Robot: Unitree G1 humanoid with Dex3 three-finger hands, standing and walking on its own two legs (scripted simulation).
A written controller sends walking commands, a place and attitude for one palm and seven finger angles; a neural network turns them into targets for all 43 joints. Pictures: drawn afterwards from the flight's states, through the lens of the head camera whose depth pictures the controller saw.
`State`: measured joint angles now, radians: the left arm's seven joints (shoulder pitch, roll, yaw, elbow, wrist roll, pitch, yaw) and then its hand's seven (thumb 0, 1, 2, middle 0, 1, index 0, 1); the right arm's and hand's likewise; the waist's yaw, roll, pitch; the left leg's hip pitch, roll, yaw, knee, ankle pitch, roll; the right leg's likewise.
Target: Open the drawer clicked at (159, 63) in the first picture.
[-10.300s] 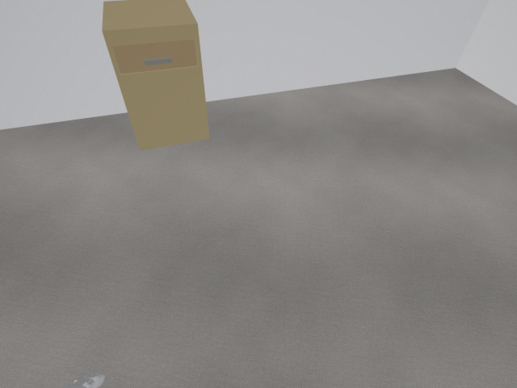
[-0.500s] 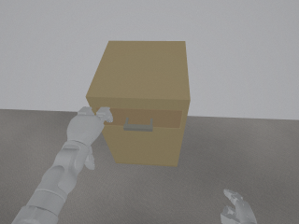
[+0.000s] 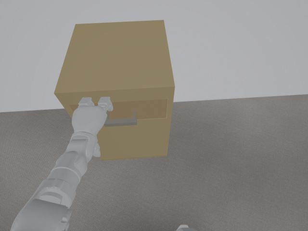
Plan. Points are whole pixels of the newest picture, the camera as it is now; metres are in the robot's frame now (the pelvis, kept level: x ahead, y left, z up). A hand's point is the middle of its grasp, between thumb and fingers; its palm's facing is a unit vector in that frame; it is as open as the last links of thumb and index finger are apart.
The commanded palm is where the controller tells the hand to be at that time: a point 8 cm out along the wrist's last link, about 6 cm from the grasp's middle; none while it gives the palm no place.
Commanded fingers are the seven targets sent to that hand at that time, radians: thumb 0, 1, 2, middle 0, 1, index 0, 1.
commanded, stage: move the hooked fingers above the handle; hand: left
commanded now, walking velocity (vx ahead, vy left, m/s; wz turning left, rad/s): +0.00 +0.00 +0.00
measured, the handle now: (120, 117) +0.55 +0.14 -0.19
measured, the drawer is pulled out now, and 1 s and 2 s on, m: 0.00 0.00 0.00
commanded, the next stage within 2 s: none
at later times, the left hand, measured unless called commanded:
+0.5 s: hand (112, 121) +0.47 +0.15 -0.09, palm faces +0.00 -0.02 -1.00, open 13.9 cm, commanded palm +0.45 +0.15 -0.04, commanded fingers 0.00 -0.50 0.30 -0.30 -1.20 -0.30 -1.20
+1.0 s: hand (118, 121) +0.50 +0.14 -0.13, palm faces -0.01 -0.01 -1.00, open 13.9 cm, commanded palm +0.47 +0.14 -0.08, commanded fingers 0.00 -0.50 0.30 -0.30 -1.20 -0.30 -1.20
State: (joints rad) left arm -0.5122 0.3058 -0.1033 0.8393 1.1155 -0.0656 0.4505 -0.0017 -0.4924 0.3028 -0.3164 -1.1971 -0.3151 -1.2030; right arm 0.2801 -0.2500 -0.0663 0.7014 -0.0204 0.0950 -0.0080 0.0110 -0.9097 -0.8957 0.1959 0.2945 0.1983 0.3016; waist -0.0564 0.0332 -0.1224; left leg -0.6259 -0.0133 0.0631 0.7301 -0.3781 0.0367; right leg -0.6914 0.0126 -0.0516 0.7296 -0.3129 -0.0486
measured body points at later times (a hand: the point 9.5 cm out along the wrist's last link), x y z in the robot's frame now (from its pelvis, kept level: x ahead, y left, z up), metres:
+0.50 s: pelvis -0.02 +0.01 -0.05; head +0.12 +0.01 +0.38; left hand +0.46 +0.15 -0.03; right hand +0.01 -0.26 -0.19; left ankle -0.02 +0.10 -0.71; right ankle +0.02 -0.09 -0.71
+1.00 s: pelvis -0.03 +0.01 -0.09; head +0.15 +0.00 +0.32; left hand +0.49 +0.14 -0.08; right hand -0.03 -0.25 -0.23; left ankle -0.02 +0.10 -0.71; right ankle +0.02 -0.09 -0.71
